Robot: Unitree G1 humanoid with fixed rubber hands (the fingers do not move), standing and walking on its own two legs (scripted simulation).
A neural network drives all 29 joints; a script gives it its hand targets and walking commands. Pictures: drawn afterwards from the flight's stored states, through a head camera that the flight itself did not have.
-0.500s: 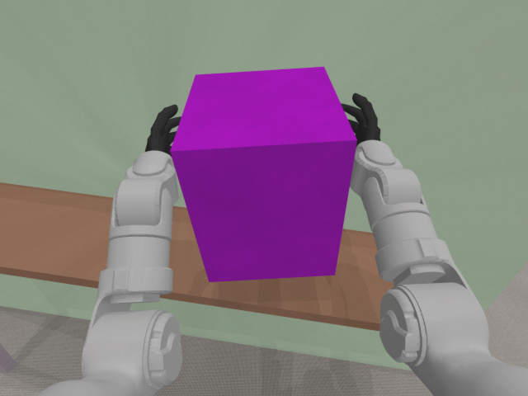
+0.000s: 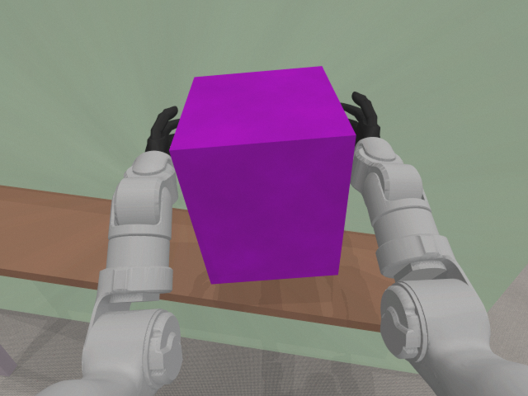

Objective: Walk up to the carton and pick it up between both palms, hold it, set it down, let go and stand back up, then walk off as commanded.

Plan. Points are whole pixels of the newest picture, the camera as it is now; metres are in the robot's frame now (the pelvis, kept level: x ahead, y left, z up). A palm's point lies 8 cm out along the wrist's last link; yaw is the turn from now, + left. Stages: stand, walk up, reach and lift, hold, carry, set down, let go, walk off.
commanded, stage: hold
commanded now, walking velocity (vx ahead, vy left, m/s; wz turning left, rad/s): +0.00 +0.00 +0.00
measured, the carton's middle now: (266, 175) +0.39 +0.00 +0.20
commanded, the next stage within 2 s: set down in 0.32 s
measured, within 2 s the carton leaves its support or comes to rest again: neither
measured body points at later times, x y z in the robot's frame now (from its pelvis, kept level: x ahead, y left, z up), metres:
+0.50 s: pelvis +0.00 +0.00 +0.00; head -0.06 +0.03 +0.45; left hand +0.40 +0.16 +0.23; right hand +0.40 -0.14 +0.26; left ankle +0.04 +0.15 -0.74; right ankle +0.05 -0.11 -0.74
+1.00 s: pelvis +0.03 +0.00 +0.00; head +0.01 +0.03 +0.45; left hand +0.45 +0.14 +0.19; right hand +0.43 -0.16 +0.19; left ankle +0.04 +0.15 -0.74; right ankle +0.05 -0.11 -0.74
